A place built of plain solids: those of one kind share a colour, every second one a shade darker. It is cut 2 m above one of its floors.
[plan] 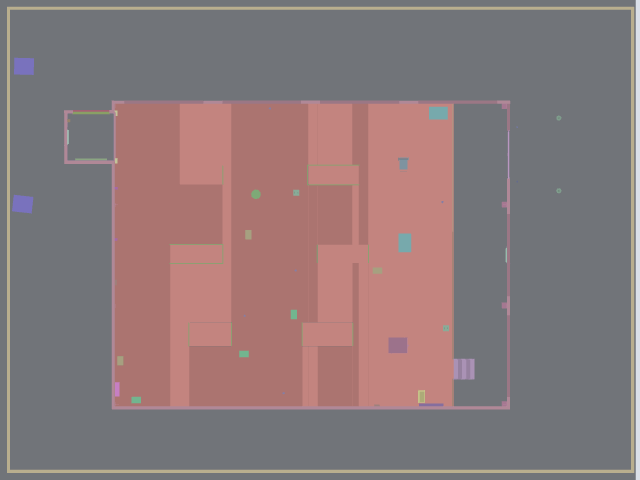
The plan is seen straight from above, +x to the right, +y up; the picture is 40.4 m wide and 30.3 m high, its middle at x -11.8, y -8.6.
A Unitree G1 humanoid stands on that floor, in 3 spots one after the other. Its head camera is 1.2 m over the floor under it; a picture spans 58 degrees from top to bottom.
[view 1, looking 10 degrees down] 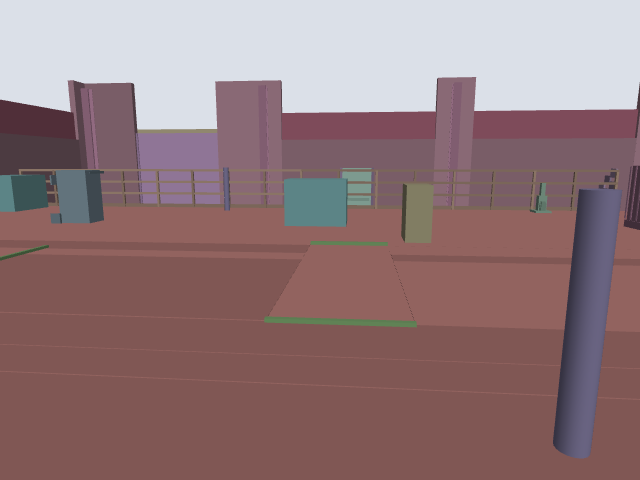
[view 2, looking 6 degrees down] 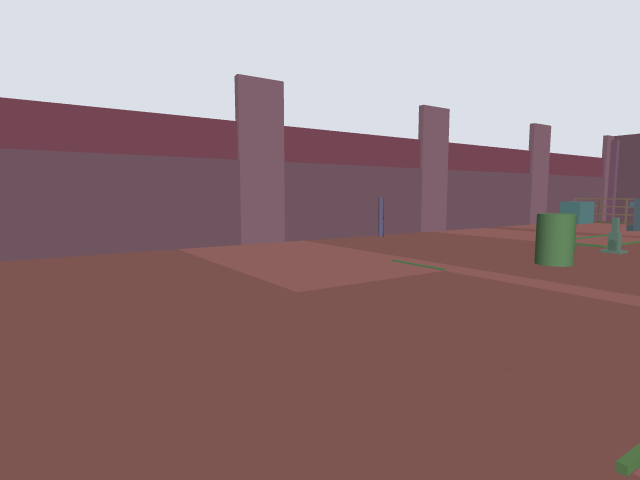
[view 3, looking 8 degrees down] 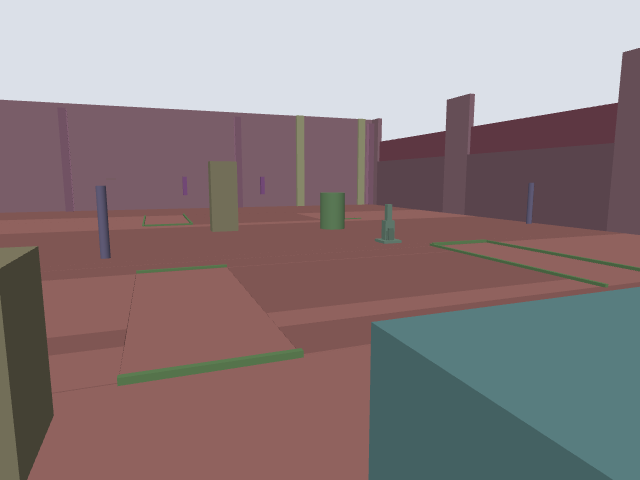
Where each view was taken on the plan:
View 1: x -15.10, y -9.60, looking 5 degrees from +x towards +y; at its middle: raised_floor_bank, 6.91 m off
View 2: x -23.35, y -9.60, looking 56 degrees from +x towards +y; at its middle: raised_floor_bank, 11.49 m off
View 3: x -6.05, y -9.80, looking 159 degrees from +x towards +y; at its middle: raised_floor_bank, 8.63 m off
